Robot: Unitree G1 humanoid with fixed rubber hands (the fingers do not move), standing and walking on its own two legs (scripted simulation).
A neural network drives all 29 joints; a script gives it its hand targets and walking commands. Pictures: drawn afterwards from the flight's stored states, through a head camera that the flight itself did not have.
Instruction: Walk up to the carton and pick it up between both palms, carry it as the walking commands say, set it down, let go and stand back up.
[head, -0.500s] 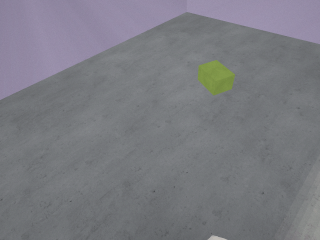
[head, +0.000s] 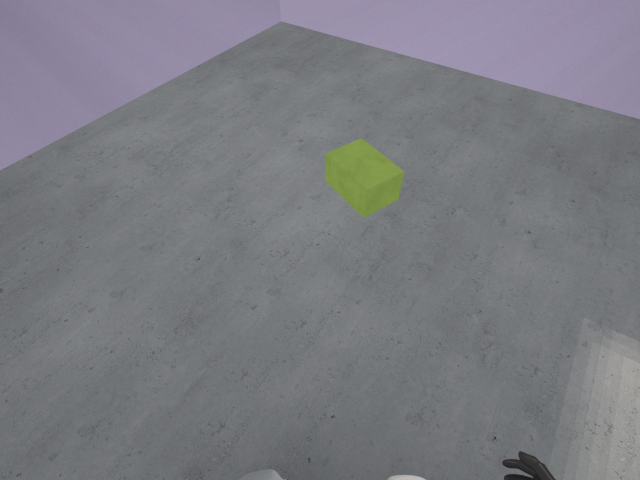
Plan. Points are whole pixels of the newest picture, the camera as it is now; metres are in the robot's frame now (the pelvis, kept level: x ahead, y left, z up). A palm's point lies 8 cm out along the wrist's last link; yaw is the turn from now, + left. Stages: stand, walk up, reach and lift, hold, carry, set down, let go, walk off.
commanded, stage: walk up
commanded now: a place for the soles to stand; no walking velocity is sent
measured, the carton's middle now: (362, 176) +1.42 -0.13 -0.67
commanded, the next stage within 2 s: none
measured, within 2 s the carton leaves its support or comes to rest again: neither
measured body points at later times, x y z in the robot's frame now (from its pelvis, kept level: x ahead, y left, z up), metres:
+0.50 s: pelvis +0.27 -0.04 +0.01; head +0.28 -0.06 +0.46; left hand +0.37 +0.21 -0.10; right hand +0.32 -0.31 -0.12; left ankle +0.26 +0.10 -0.65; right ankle +0.33 -0.15 -0.72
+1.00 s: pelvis +0.52 -0.01 +0.02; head +0.53 +0.01 +0.47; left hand +0.66 +0.22 -0.10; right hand +0.49 -0.27 -0.09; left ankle +0.51 +0.11 -0.72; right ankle +0.62 -0.16 -0.66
